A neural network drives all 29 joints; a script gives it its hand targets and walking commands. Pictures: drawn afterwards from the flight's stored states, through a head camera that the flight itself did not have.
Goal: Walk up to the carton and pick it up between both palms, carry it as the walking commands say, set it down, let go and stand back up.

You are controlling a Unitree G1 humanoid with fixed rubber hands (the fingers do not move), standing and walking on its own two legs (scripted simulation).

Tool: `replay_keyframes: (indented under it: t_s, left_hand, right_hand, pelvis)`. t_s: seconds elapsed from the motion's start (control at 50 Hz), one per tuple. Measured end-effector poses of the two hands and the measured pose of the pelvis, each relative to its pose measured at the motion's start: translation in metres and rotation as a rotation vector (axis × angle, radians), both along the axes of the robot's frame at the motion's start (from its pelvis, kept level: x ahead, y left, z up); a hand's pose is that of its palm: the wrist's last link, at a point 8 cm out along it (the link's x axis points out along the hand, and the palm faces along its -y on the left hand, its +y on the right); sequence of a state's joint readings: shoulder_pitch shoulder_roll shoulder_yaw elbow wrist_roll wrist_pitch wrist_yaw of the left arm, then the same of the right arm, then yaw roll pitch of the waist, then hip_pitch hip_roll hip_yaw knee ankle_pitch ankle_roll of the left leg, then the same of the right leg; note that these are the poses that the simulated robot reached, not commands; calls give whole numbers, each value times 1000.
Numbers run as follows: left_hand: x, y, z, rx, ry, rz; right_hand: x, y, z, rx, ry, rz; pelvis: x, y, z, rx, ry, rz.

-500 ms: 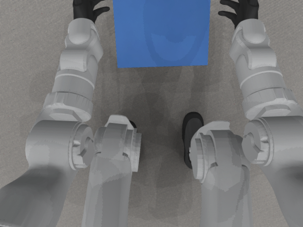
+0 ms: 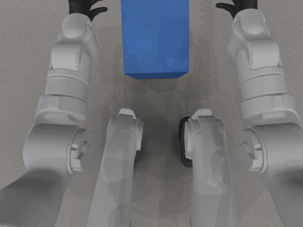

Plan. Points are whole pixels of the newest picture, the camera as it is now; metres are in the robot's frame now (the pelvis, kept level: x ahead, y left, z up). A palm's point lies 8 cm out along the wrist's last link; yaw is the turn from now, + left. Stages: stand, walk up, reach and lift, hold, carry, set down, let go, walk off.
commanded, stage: set down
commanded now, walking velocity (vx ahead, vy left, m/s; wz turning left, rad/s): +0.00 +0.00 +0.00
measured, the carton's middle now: (156, 42) +0.54 +0.02 -0.34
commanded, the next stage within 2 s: let go in 0.68 s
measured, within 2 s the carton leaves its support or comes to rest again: neither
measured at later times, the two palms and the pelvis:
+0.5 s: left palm out of the picture +0.52 +0.20 +0.03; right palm out of the picture +0.52 -0.16 +0.02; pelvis +0.05 +0.01 +0.13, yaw +1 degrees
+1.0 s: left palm out of the picture +0.45 +0.20 +0.09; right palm out of the picture +0.46 -0.19 +0.09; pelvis +0.10 +0.00 +0.22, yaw +0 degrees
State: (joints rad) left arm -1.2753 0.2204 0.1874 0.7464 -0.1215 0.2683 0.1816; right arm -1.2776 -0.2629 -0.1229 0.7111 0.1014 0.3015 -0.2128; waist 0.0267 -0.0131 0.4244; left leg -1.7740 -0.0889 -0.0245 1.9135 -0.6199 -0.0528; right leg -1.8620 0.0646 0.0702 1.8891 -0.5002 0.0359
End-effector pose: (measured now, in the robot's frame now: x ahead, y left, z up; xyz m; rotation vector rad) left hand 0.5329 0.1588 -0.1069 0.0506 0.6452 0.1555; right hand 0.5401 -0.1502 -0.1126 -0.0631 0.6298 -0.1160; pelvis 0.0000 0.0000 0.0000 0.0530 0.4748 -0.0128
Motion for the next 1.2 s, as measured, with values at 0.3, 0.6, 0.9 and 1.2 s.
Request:
replay_keyframes:
  t_s: [0.3,0.6,0.9,1.2]
  left_hand:
    - [6,37,110,27,-10,-26]
    - [-8,37,178,13,6,-14]
    - [-25,31,191,87,119,-113]
    - [-127,61,281,52,104,-83]
  right_hand:
    - [1,-7,101,67,16,-36]
    - [-15,-20,172,69,-7,-38]
    - [-36,-34,180,9,115,-4]
    - [-150,-51,283,-61,121,14]
  pelvis:
    - [40,10,84,-4,273,11]
    - [51,5,153,9,223,2]
    - [82,-1,198,24,239,-3]
    - [115,13,255,-13,-42,-33]
